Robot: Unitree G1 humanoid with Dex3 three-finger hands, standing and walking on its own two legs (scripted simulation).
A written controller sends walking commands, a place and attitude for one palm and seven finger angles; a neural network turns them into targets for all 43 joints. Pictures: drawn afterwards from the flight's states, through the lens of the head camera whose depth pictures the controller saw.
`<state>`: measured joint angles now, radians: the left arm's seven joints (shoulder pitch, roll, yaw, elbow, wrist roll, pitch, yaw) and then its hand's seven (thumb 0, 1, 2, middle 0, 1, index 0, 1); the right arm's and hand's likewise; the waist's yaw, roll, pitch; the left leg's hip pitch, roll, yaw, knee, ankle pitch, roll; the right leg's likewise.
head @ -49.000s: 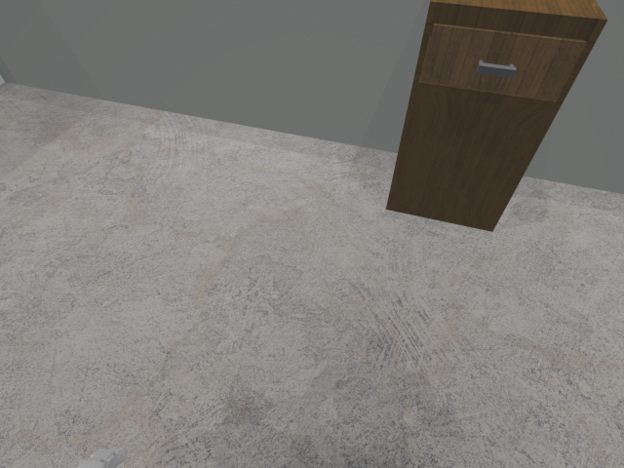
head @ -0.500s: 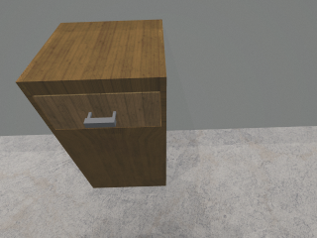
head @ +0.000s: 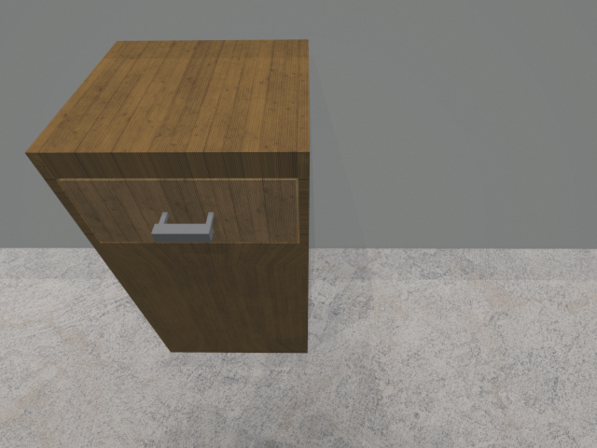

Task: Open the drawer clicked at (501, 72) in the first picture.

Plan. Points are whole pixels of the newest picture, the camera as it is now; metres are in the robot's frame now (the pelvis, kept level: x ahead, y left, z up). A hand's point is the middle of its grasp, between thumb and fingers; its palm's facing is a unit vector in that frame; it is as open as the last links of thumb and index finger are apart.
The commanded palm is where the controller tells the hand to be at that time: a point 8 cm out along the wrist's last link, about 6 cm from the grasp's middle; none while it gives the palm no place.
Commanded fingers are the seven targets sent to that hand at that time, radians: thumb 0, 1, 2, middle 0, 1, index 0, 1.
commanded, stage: come to a stop and stand still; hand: left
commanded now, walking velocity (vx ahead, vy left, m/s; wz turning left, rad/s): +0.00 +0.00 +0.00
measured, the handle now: (185, 224) +0.50 +0.26 -0.05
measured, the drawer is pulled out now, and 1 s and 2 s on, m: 0.00 0.00 0.00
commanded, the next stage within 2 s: look again from close up in 0.58 s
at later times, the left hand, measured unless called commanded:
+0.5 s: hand out of the picture +0.01 +0.14 -0.17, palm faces +0.06 -0.98 -0.20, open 7.3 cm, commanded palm none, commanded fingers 0.00 0.90 0.90 -0.20 -0.30 -0.20 -0.30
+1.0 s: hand out of the picture +0.00 +0.13 -0.17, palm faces +0.08 -0.98 -0.18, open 7.3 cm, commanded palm none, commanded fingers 0.00 0.90 0.90 -0.20 -0.30 -0.20 -0.30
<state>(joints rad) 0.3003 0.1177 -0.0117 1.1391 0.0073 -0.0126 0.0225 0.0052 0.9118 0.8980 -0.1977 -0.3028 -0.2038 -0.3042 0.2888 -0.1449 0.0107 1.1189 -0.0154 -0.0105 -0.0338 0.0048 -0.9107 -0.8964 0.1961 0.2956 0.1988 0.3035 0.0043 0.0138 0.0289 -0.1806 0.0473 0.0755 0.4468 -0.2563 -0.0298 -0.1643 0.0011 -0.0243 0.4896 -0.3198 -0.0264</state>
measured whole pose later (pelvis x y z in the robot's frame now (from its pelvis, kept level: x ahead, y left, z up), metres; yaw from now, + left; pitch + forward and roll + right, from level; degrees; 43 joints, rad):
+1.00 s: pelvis +0.03 -0.03 +0.00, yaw +1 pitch +0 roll +1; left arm 0.31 0.12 0.00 1.13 0.00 -0.03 0.03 0.01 0.92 0.90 -0.20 -0.30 -0.20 -0.30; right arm 0.28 -0.14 0.01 1.15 -0.02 -0.01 -0.05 0.01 -0.91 -0.90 0.20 0.30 0.20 0.30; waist 0.01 0.01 0.03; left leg -0.13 0.08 0.04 0.40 -0.26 -0.07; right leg -0.09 0.04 -0.06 0.43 -0.33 -0.07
